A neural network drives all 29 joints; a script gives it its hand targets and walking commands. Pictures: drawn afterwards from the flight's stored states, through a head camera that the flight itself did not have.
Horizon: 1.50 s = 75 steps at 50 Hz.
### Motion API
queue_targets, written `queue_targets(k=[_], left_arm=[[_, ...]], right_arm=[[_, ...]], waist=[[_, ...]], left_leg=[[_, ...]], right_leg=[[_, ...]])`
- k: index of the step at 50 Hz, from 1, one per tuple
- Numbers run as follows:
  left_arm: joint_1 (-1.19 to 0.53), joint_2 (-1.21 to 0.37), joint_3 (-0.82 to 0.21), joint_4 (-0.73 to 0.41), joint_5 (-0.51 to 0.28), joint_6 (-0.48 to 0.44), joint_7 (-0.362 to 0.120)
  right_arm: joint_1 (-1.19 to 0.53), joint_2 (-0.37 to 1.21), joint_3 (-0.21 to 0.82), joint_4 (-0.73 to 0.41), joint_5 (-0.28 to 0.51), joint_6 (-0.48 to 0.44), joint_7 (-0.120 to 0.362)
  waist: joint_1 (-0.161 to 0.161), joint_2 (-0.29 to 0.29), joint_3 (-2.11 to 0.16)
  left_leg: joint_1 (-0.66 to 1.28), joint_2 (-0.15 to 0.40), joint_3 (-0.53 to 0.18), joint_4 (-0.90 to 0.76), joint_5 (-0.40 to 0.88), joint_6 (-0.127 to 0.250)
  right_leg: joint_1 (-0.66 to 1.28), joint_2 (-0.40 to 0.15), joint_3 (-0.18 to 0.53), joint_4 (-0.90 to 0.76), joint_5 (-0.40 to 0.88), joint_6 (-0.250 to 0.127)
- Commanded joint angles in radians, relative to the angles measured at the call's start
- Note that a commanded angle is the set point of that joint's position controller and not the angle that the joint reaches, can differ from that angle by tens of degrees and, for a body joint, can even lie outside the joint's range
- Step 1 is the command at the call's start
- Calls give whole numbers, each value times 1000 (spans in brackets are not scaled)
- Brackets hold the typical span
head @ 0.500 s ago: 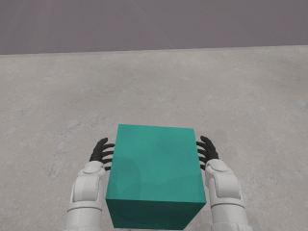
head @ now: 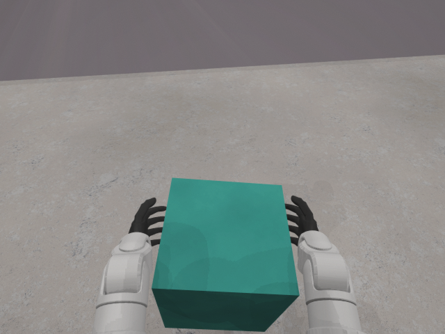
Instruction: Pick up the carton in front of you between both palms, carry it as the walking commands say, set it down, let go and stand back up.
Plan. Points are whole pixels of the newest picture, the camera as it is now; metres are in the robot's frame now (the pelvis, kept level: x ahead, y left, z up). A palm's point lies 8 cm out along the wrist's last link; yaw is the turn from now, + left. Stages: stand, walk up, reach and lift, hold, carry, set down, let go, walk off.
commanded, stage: carry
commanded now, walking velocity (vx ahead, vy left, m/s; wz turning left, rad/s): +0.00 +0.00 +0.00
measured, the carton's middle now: (221, 259) +0.30 +0.00 -0.04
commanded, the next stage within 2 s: hold in 1.14 s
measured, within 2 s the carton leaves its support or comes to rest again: neither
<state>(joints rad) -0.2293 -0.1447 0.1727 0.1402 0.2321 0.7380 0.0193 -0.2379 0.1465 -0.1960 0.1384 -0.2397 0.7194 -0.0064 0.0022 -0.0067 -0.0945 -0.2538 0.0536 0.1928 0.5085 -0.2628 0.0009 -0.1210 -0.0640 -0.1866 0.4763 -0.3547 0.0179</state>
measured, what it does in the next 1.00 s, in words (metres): shifts its weight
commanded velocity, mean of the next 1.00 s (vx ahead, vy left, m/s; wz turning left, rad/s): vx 0.00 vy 0.00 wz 0.00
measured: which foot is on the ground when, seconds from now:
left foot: down 0.00-1.00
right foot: down 0.00-1.00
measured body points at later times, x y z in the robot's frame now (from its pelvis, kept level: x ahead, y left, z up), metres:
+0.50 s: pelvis -0.05 +0.00 +0.00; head -0.08 +0.00 +0.45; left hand +0.25 +0.15 +0.03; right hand +0.26 -0.15 +0.04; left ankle -0.03 +0.11 -0.74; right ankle -0.10 -0.09 -0.74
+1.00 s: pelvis -0.08 +0.00 +0.00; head -0.10 +0.00 +0.45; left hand +0.23 +0.15 +0.03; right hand +0.23 -0.15 +0.04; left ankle -0.03 +0.11 -0.74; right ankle -0.10 -0.09 -0.74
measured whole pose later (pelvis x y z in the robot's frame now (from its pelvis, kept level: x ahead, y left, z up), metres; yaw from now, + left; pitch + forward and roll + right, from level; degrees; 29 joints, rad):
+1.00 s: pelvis -0.08 +0.00 +0.00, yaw +0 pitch +1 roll +0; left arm -0.25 -0.15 0.20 0.19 0.25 0.74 0.01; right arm -0.27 0.15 -0.22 0.20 -0.26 0.72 0.00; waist 0.00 0.00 -0.09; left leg -0.33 0.07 0.19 0.49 -0.18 0.02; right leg -0.22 -0.05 -0.20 0.50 -0.31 -0.02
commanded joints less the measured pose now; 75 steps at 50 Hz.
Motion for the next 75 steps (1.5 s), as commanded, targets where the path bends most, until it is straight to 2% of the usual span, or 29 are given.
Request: queue_targets(k=[1,6,11,14,19,26,57,58,59,60,61,62,63,65,67,69,72,75], left_arm=[[-437,-834,-528,-36,-222,-39,-215],[-430,-836,-516,-18,-216,-43,-215],[-512,-864,-559,-82,-244,-51,-214],[-484,-854,-543,-45,-233,-42,-215],[-461,-835,-502,3,-205,-35,-217],[-509,-863,-501,12,-215,-41,-224],[-495,-862,-510,-9,-221,-34,-219],[-398,-883,-507,-50,-223,-30,-220],[-421,-843,-505,-96,-225,-45,-213],[-418,-836,-496,-92,-220,-49,-211],[-410,-842,-484,-83,-200,-46,-210],[-425,-822,-483,-111,-206,-50,-213],[-474,-817,-496,-96,-220,-53,-222],[-482,-841,-514,-71,-212,-56,-222],[-471,-855,-519,-65,-211,-52,-228],[-438,-861,-472,-16,-177,-50,-220],[-428,-855,-404,46,-135,-47,-212],[-476,-866,-379,89,-125,-45,-222]], right_arm=[[-375,852,543,13,209,-14,199],[-369,860,525,40,205,-16,202],[-431,891,554,5,233,-24,207],[-414,874,540,25,223,-17,209],[-396,858,500,73,197,-10,212],[-441,885,502,80,201,-15,218],[-424,880,503,68,204,-10,216],[-325,924,490,87,191,-11,223],[-322,890,481,53,189,-33,217],[-328,874,474,57,178,-36,214],[-345,863,447,47,159,-42,205],[-323,842,434,54,145,-42,203],[-314,844,406,100,130,-45,201],[-350,861,408,108,147,-54,200],[-375,879,439,86,165,-51,208],[-421,883,458,85,188,-47,223],[-476,880,456,110,193,-43,240],[-500,880,410,174,171,-45,251]], waist=[[1,-28,-256],[0,-19,-255],[-3,5,-222],[-4,13,-215],[-4,8,-205],[-5,6,-167],[-5,8,-215],[-12,-78,-88],[-5,-49,-167],[-8,-30,-169],[-20,-29,-158],[-17,-21,-129],[-40,-41,-102],[-34,-11,-132],[-13,2,-130],[16,6,-120],[48,-12,-48],[36,-24,9]], left_leg=[[138,99,-68,24,565,13],[126,110,-75,31,490,24],[106,117,-89,-4,420,24],[101,120,-100,-23,361,28],[90,120,-108,-40,331,29],[63,119,-118,-74,238,28],[55,119,-122,-64,247,26],[338,-150,-255,-88,430,40],[396,-126,-276,-84,484,42],[385,-120,-288,-96,490,39],[388,-119,-289,-105,495,31],[328,-121,-282,-110,473,22],[307,-130,-275,-119,411,13],[334,-137,-266,-129,366,9],[283,-150,-255,-138,298,3],[310,-149,-255,-147,269,15],[317,-143,-254,-154,191,26],[350,-135,-250,-147,121,28]], right_leg=[[77,-119,64,3,731,-6],[57,-120,67,6,618,-19],[19,-108,72,-16,436,-24],[-4,-107,83,-36,343,-29],[-24,-106,90,-52,293,-33],[-66,-107,101,-83,193,-38],[-89,-108,109,-65,202,-47],[-80,102,294,-136,479,-58],[-55,100,309,-122,576,-50],[-14,106,316,-123,593,-45],[0,109,315,-133,564,-51],[52,113,312,-135,560,-53],[50,119,304,-151,498,-46],[58,119,301,-156,459,-46],[107,124,290,-159,407,-42],[66,117,295,-162,377,-31],[-3,108,292,-178,245,-32],[-98,104,291,-195,117,-47]])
